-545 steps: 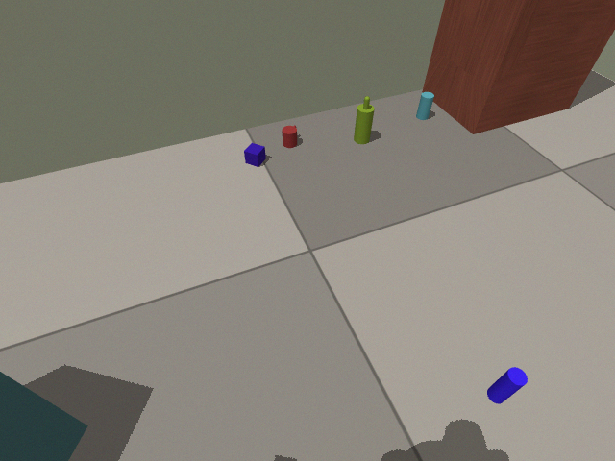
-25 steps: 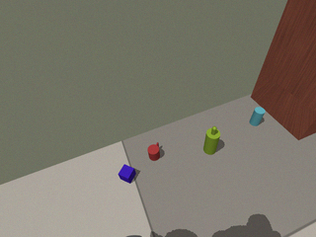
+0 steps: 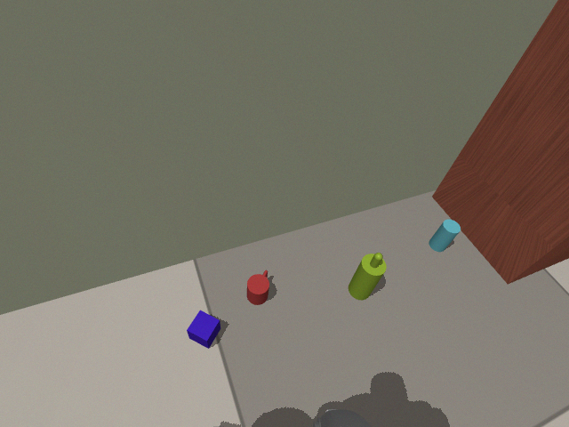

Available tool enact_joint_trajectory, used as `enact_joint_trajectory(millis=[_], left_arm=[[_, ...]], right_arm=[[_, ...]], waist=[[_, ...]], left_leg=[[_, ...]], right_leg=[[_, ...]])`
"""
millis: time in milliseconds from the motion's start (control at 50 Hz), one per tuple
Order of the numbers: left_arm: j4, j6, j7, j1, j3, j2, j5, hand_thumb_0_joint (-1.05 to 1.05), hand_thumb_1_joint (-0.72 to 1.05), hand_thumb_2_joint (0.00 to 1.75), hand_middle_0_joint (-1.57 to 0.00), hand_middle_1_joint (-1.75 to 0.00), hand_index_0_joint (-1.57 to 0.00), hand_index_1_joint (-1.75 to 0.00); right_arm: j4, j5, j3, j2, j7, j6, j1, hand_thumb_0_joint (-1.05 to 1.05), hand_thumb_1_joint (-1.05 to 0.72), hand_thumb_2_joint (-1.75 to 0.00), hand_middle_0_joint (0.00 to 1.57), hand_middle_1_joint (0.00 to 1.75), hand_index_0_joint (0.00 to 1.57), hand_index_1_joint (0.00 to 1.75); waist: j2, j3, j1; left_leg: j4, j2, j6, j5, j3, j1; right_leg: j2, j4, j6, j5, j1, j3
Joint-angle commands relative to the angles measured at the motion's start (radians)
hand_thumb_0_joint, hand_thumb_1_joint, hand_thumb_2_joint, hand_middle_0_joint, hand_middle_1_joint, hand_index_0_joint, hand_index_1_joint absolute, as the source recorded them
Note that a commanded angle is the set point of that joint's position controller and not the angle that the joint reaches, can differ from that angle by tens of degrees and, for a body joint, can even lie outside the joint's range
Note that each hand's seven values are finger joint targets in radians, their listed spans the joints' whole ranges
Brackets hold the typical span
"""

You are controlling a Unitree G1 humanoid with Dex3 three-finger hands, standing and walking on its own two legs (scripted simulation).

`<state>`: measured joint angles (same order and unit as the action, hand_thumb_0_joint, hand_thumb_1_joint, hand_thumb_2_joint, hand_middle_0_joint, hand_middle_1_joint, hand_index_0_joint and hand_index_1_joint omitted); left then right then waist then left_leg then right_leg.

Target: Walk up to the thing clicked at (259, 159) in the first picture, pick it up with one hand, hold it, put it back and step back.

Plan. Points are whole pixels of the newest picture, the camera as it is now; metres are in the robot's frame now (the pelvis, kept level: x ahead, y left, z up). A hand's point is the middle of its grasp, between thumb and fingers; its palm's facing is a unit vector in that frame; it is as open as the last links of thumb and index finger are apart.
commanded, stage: walk up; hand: left
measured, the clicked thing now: (204, 329) +0.51 +0.21 -0.73
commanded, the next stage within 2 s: stand in 1.88 s
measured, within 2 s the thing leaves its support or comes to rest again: neither
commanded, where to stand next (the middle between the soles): +0.12 -0.02 m, yaw +0 degrees
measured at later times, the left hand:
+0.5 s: hand out of the picture +0.12 +0.23 -0.14, palm faces -0.07 -0.93 -0.35, open 7.4 cm
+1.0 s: hand out of the picture +0.13 +0.22 -0.15, palm faces -0.05 -0.95 -0.31, open 7.4 cm
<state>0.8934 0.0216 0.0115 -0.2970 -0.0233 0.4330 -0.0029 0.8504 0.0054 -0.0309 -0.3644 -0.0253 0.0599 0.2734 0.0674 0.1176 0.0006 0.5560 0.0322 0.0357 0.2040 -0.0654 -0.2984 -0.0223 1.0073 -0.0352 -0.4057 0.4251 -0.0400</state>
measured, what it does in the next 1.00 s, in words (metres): steps on the spot: right foot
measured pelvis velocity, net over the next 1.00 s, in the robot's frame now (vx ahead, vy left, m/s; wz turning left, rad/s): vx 0.04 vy -0.02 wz -0.04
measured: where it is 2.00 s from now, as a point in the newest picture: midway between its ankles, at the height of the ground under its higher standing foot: outside the picture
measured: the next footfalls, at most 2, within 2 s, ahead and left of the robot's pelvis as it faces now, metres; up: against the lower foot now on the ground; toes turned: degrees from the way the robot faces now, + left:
right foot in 0.22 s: +0.09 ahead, -0.15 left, +0.00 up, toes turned -3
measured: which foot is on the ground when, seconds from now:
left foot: down 0.00-1.00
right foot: up 0.00-0.20, down 0.22-1.00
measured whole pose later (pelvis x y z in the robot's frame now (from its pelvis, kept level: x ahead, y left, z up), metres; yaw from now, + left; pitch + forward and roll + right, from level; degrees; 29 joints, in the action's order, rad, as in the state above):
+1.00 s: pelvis +0.04 -0.02 +0.01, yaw -2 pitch -2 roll +0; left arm 1.16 0.00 0.02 -0.09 0.00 0.35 0.00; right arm 1.14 0.01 0.01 -0.36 0.00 0.03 0.10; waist 0.01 0.05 0.00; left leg 0.35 0.03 0.00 0.17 -0.07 -0.15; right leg -0.02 0.35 0.01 -0.16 0.15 0.03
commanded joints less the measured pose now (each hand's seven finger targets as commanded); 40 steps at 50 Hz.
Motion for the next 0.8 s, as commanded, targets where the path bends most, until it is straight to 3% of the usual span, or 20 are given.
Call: enact_joint_trajectory(millis=[0,40,140,160,180,200,220,240,260,280,300,320,340,400,440,540,600,700,780], left_arm=[[-0.004,-0.001,-0.014,-0.106,-0.052,0.154,0.0,0.0,0.9,0.9,-0.2,-0.3,-0.2,-0.3],[-0.008,-0.003,-0.014,-0.053,-0.05,0.143,0.003,0.0,0.9,0.9,-0.2,-0.3,-0.2,-0.3],[0.02,0.003,-0.022,-0.019,-0.047,0.12,0.002,0.0,0.9,0.9,-0.2,-0.3,-0.2,-0.3],[0.034,0.005,-0.023,-0.022,-0.049,0.12,0.005,0.0,0.9,0.9,-0.2,-0.3,-0.2,-0.3],[0.051,0.009,-0.024,-0.048,-0.053,0.124,0.008,0.0,0.9,0.9,-0.2,-0.3,-0.2,-0.3],[0.05,0.016,-0.026,-0.029,-0.056,0.146,0.015,0.0,0.9,0.9,-0.2,-0.3,-0.2,-0.3],[0.041,0.023,-0.027,0.005,-0.066,0.192,0.023,0.0,0.9,0.9,-0.2,-0.3,-0.2,-0.3],[0.025,0.031,-0.025,0.064,-0.066,0.216,0.026,0.0,0.9,0.9,-0.2,-0.3,-0.2,-0.3],[0.017,0.022,-0.021,0.149,-0.061,0.245,0.016,0.0,0.9,0.9,-0.2,-0.3,-0.2,-0.3],[0.01,0.016,-0.018,0.192,-0.052,0.221,0.016,0.0,0.9,0.9,-0.2,-0.3,-0.2,-0.3],[0.018,0.013,-0.014,0.174,-0.039,0.181,0.013,0.0,0.9,0.9,-0.2,-0.3,-0.2,-0.3],[0.028,0.013,-0.014,0.174,-0.033,0.161,0.01,0.0,0.9,0.9,-0.2,-0.3,-0.2,-0.3],[0.042,0.012,-0.014,0.18,-0.033,0.155,0.009,0.0,0.9,0.9,-0.2,-0.3,-0.2,-0.3],[0.064,0.01,-0.005,0.178,-0.033,0.151,0.01,0.0,0.9,0.9,-0.2,-0.3,-0.2,-0.3],[0.078,0.01,-0.005,0.202,-0.03,0.144,0.01,0.0,0.9,0.9,-0.2,-0.3,-0.2,-0.3],[0.116,0.01,-0.002,0.224,-0.026,0.132,0.004,0.0,0.9,0.9,-0.2,-0.3,-0.2,-0.3],[0.135,0.011,-0.002,0.233,-0.025,0.135,0.004,0.0,0.9,0.9,-0.2,-0.3,-0.2,-0.3],[0.161,0.007,-0.002,0.253,-0.022,0.125,0.005,0.0,0.9,0.9,-0.2,-0.3,-0.2,-0.3],[0.177,0.008,-0.003,0.262,-0.022,0.124,0.004,0.0,0.9,0.9,-0.2,-0.3,-0.2,-0.3]], right_arm=[[-0.057,0.0,-0.081,-0.266,0.031,0.022,0.0,0.0,-0.9,-0.9,0.2,0.3,0.2,0.3],[-0.055,0.004,-0.077,-0.266,0.035,0.017,0.0,0.0,-0.9,-0.9,0.2,0.3,0.2,0.3],[-0.049,-0.002,-0.065,-0.265,0.037,-0.006,-0.051,0.0,-0.9,-0.9,0.2,0.3,0.2,0.3],[-0.047,-0.007,-0.063,-0.265,0.037,-0.012,-0.06,0.0,-0.9,-0.9,0.2,0.3,0.2,0.3],[-0.048,-0.013,-0.056,-0.255,0.035,-0.017,-0.088,0.0,-0.9,-0.9,0.2,0.3,0.2,0.3],[-0.044,-0.016,-0.043,-0.226,0.033,-0.023,-0.09,0.0,-0.9,-0.9,0.2,0.3,0.2,0.3],[-0.038,-0.022,-0.031,-0.189,0.032,-0.024,-0.069,0.0,-0.9,-0.9,0.2,0.3,0.2,0.3],[-0.026,-0.022,-0.021,-0.157,0.032,-0.027,-0.045,0.0,-0.9,-0.9,0.2,0.3,0.2,0.3],[0.008,-0.02,-0.035,-0.192,0.039,-0.035,-0.063,0.0,-0.9,-0.9,0.2,0.3,0.2,0.3],[0.041,-0.014,-0.037,-0.201,0.039,-0.033,-0.041,0.0,-0.9,-0.9,0.2,0.3,0.2,0.3],[0.056,-0.011,-0.036,-0.214,0.036,-0.025,-0.055,0.0,-0.9,-0.9,0.2,0.3,0.2,0.3],[0.063,-0.015,-0.038,-0.235,0.029,-0.019,-0.099,0.0,-0.9,-0.9,0.2,0.3,0.2,0.3],[0.072,-0.014,-0.036,-0.23,0.026,-0.018,-0.118,0.0,-0.9,-0.9,0.2,0.3,0.2,0.3],[0.102,-0.003,-0.019,-0.226,0.022,-0.013,-0.134,0.0,-0.9,-0.9,0.2,0.3,0.2,0.3],[0.132,-0.001,-0.014,-0.221,0.018,-0.013,-0.149,0.0,-0.9,-0.9,0.2,0.3,0.2,0.3],[0.178,0.005,-0.006,-0.22,0.02,0.0,-0.175,0.0,-0.9,-0.9,0.2,0.3,0.2,0.3],[0.197,0.004,-0.002,-0.209,0.023,0.002,-0.18,0.0,-0.9,-0.9,0.2,0.3,0.2,0.3],[0.222,0.006,-0.006,-0.213,0.026,-0.002,-0.192,0.0,-0.9,-0.9,0.2,0.3,0.2,0.3],[0.231,0.005,-0.004,-0.21,0.028,0.0,-0.196,0.0,-0.9,-0.9,0.2,0.3,0.2,0.3]], waist=[[-0.239,-0.12,0.009],[-0.224,-0.112,-0.003],[-0.238,-0.14,0.004],[-0.208,-0.153,0.012],[-0.186,-0.165,0.037],[-0.121,-0.166,0.038],[-0.002,-0.18,0.017],[0.089,-0.151,-0.017],[0.097,-0.121,-0.017],[0.082,-0.102,-0.037],[0.045,-0.096,-0.038],[0.033,-0.101,-0.025],[0.044,-0.098,-0.016],[0.045,-0.111,0.004],[0.009,-0.081,0.005],[-0.072,-0.109,0.011],[-0.064,-0.127,0.011],[-0.091,-0.122,0.005],[-0.088,-0.173,-0.001]], left_leg=[[-0.212,0.225,0.147,-0.227,0.193,0.141],[-0.188,0.225,0.154,-0.275,0.168,0.123],[-0.069,0.242,0.161,-0.454,0.145,0.081],[-0.036,0.236,0.153,-0.424,0.145,0.05],[-0.003,0.224,0.128,-0.312,0.139,0.01],[0.025,0.191,0.081,-0.199,0.125,-0.018],[0.075,0.131,0.03,-0.06,0.091,-0.062],[0.108,0.056,-0.012,0.122,0.055,-0.081],[0.133,0.005,-0.011,0.266,0.043,0.052],[0.078,0.023,-0.007,0.243,0.061,0.133],[-0.036,0.052,0.001,0.17,0.086,0.164],[-0.059,0.078,0.009,0.102,0.097,0.161],[-0.096,0.099,0.018,0.096,0.129,0.115],[-0.155,0.102,0.018,0.177,0.139,0.062],[-0.18,0.09,0.002,0.158,0.128,0.059],[-0.242,0.107,-0.004,0.084,0.135,0.076],[-0.245,0.103,-0.007,0.019,0.118,0.1],[-0.276,0.112,-0.008,0.037,0.127,0.102],[-0.263,0.112,-0.013,-0.061,0.11,0.149]], right_leg=[[-0.03,-0.064,0.023,0.054,0.037,-0.025],[-0.033,-0.156,0.029,0.05,0.014,-0.019],[-0.014,-0.314,0.023,0.098,-0.12,0.059],[-0.006,-0.377,0.016,0.135,-0.18,0.065],[-0.006,-0.466,0.004,0.199,-0.254,0.061],[-0.023,-0.548,-0.011,0.242,-0.289,0.018],[-0.131,-0.578,-0.048,0.341,-0.31,-0.145],[-0.245,-0.642,-0.102,0.3,-0.256,-0.31],[-0.301,-0.656,-0.185,0.233,-0.074,-0.321],[-0.265,-0.642,-0.154,0.175,-0.001,-0.276],[-0.206,-0.63,-0.092,0.139,0.017,-0.194],[-0.15,-0.618,-0.042,0.127,-0.008,-0.123],[-0.114,-0.607,-0.021,0.105,-0.057,-0.095],[-0.108,-0.655,-0.024,-0.008,-0.136,-0.113],[-0.114,-0.685,-0.022,-0.03,-0.139,-0.116],[-0.106,-0.681,-0.016,0.137,-0.218,-0.081],[-0.112,-0.695,-0.012,0.203,-0.253,-0.079],[-0.102,-0.714,-0.003,0.193,-0.267,-0.058],[-0.112,-0.712,0.003,0.305,-0.302,-0.055]])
